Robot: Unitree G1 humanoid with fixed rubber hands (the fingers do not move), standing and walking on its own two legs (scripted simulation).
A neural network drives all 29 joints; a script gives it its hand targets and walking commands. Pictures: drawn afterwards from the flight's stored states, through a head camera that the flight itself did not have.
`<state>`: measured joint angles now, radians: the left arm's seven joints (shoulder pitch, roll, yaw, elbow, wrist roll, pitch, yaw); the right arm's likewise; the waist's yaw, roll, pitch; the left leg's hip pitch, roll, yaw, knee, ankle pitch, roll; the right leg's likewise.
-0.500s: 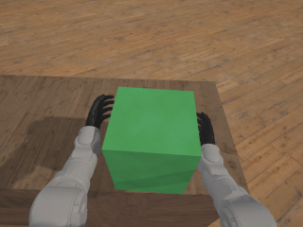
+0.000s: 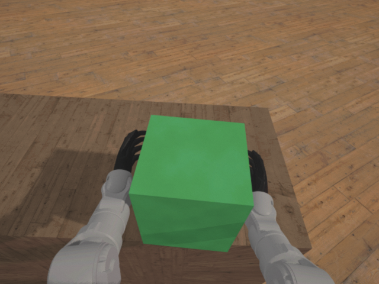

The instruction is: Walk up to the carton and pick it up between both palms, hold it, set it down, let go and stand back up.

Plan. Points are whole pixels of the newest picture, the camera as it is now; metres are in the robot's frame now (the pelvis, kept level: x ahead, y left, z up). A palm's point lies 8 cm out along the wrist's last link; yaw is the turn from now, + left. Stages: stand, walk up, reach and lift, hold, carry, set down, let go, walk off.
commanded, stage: reach and lift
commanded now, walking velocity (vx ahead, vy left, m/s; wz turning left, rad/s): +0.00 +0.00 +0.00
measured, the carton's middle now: (191, 186) +0.36 +0.00 +0.00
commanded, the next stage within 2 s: none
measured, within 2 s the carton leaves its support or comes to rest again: leaves its support in 0.82 s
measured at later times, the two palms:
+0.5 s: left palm (125, 165) +0.38 +0.15 +0.05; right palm (257, 186) +0.35 -0.15 +0.02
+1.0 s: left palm (126, 170) +0.36 +0.14 +0.05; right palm (262, 192) +0.33 -0.16 +0.03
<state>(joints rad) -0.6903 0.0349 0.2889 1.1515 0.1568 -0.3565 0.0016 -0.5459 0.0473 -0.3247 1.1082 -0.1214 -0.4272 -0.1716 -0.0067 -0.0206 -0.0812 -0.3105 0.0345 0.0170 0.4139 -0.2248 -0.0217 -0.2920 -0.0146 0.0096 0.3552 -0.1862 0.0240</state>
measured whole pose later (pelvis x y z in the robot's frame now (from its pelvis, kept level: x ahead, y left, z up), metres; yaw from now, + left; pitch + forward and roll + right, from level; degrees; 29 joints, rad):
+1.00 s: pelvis -0.02 +0.00 +0.00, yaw +0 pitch +6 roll -1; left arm -0.67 0.02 0.24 1.14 0.16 -0.38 0.05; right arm -0.52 0.05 -0.33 1.08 -0.12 -0.44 -0.17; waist -0.01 -0.02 -0.08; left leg -0.31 0.04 0.01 0.41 -0.20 -0.02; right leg -0.28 0.00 0.00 0.32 -0.15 0.02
